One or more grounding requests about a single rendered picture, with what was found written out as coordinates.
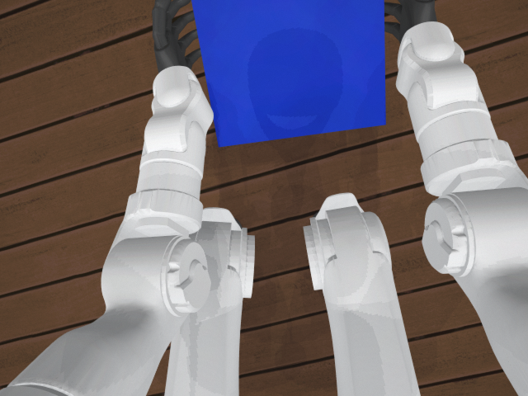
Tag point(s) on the carton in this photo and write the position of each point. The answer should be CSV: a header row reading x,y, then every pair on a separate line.
x,y
278,69

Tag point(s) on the left robot hand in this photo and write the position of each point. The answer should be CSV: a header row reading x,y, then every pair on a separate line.
x,y
169,50

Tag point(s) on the robot left thigh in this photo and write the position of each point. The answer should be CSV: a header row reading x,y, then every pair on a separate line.
x,y
204,353

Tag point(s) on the right robot hand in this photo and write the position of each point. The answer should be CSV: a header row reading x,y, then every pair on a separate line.
x,y
409,13

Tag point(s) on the left robot upper arm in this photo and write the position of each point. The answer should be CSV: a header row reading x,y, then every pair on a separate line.
x,y
149,285

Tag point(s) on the robot right forearm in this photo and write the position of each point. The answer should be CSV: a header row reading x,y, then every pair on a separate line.
x,y
450,119

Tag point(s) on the robot right thigh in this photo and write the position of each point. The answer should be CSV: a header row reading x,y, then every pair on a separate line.
x,y
371,351

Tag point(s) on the robot thigh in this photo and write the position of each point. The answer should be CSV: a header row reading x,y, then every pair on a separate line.
x,y
204,353
371,351

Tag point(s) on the robot left forearm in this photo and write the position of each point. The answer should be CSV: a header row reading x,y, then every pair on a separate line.
x,y
167,198

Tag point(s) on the right robot upper arm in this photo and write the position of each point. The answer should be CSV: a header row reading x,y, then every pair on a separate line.
x,y
481,239

